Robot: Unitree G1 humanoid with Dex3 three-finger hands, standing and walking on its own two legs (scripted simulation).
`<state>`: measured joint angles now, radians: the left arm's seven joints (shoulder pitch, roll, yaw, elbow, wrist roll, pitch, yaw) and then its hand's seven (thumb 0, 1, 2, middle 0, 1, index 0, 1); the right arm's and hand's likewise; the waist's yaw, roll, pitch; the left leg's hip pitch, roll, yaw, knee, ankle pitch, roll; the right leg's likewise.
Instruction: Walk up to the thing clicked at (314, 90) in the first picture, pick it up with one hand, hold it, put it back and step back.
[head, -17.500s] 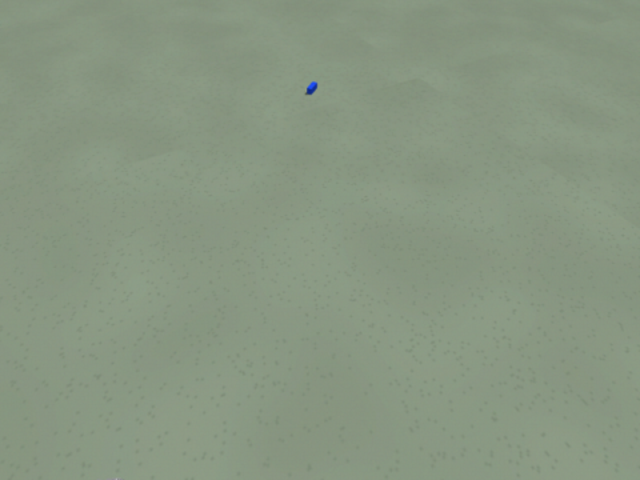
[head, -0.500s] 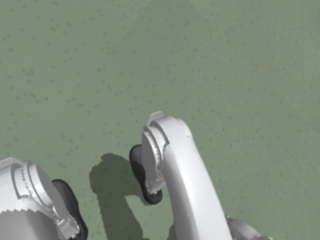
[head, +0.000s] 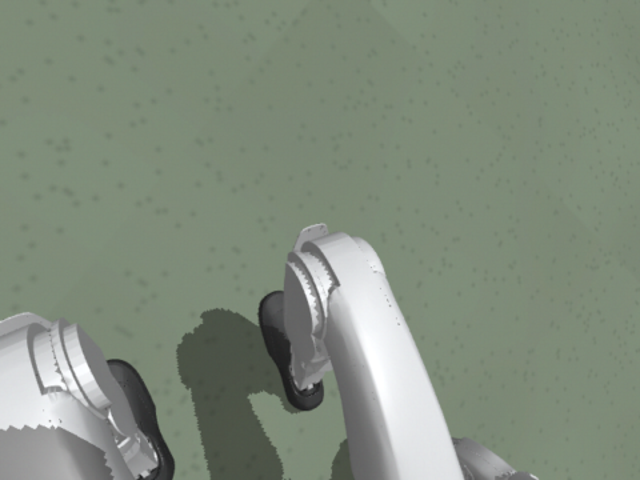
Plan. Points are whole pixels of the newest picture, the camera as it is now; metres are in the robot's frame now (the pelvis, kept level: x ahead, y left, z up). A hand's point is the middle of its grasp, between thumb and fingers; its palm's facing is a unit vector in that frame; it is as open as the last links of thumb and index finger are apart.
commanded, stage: rise first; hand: left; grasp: from above
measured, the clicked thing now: out of the picture +0.48 +0.29 -0.31
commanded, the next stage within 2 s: none
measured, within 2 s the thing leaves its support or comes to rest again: neither
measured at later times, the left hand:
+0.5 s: hand out of the picture +0.45 +0.32 -0.20, palm faces +0.05 -0.45 -0.89, open 12.9 cm
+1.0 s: hand out of the picture +0.45 +0.32 -0.20, palm faces +0.04 -0.46 -0.89, open 12.6 cm
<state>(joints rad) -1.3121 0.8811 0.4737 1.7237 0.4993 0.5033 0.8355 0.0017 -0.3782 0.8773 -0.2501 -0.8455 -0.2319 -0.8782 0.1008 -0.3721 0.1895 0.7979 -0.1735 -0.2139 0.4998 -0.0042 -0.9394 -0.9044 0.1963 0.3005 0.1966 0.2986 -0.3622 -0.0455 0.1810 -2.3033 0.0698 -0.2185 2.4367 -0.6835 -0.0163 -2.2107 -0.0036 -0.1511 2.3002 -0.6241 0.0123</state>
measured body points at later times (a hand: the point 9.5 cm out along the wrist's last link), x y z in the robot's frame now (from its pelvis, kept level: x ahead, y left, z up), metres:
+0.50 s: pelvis +0.00 +0.00 +0.00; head +0.29 +0.07 +0.34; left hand +0.45 +0.34 -0.15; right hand +0.00 -0.26 -0.08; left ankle +0.07 +0.14 -0.29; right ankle +0.12 -0.11 -0.29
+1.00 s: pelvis +0.00 +0.00 +0.00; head +0.29 +0.07 +0.34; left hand +0.45 +0.34 -0.15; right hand +0.00 -0.26 -0.08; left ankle +0.07 +0.14 -0.29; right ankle +0.12 -0.11 -0.29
